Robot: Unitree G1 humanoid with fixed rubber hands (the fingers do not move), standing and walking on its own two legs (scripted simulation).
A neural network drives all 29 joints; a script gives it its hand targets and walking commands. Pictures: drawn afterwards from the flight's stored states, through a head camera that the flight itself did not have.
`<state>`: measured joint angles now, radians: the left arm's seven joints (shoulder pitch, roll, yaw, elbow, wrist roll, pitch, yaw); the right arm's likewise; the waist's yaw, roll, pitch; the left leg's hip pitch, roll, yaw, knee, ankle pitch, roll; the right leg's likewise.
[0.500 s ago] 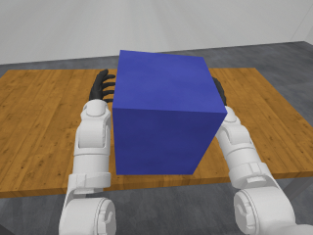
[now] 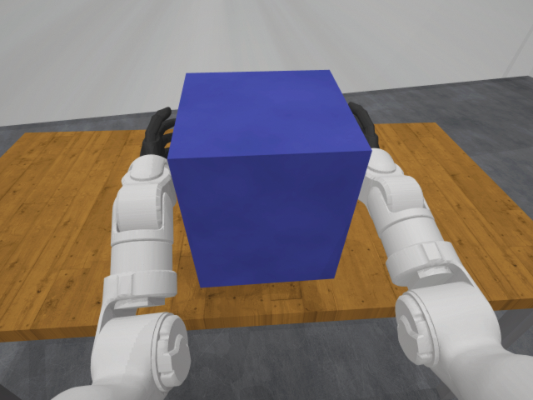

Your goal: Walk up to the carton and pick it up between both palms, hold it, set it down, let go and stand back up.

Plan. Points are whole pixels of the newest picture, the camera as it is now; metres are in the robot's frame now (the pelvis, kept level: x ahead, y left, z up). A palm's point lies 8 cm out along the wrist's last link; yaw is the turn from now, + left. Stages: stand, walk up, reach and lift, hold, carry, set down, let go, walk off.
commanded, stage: reach and lift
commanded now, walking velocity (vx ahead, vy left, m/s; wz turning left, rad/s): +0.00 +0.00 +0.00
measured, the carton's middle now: (263, 180) +0.37 -0.01 +0.18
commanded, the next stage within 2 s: hold in 0.74 s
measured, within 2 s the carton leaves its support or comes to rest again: neither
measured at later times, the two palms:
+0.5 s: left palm (151, 149) +0.39 +0.14 +0.24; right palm (361, 142) +0.38 -0.16 +0.23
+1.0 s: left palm (136, 142) +0.37 +0.15 +0.26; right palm (362, 123) +0.37 -0.15 +0.27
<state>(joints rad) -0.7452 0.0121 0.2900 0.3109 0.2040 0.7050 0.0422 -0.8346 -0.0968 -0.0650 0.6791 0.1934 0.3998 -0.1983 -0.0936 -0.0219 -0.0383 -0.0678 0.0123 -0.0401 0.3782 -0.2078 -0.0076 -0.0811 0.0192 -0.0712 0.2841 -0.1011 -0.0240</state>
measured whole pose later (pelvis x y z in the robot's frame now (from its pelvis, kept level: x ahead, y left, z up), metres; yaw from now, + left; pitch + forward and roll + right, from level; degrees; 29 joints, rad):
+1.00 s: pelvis +0.01 +0.00 +0.00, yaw +0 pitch -6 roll -1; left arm -0.81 0.03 0.32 0.28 0.18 0.87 0.05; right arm -0.95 -0.16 -0.01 0.69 0.34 0.58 -0.26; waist -0.07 0.01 -0.12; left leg -0.08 0.02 -0.05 0.42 -0.24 -0.01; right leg -0.09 0.03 -0.05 0.30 -0.12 -0.02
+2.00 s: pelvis +0.00 +0.00 +0.00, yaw +1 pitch -4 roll -1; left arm -0.87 0.05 0.33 0.36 0.18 0.87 0.03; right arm -1.00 -0.16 -0.03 0.72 0.34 0.62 -0.27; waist -0.07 0.02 -0.14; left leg -0.12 0.01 -0.07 0.42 -0.23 -0.01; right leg -0.11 0.03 -0.04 0.30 -0.12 -0.02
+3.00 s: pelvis +0.01 +0.01 +0.00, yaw +0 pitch -4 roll -2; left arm -0.86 0.06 0.31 0.37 0.18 0.87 0.04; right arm -1.00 -0.17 0.00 0.74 0.36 0.62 -0.27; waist -0.08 0.01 -0.15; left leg -0.10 0.01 -0.06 0.43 -0.24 0.00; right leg -0.09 0.04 -0.02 0.28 -0.12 -0.01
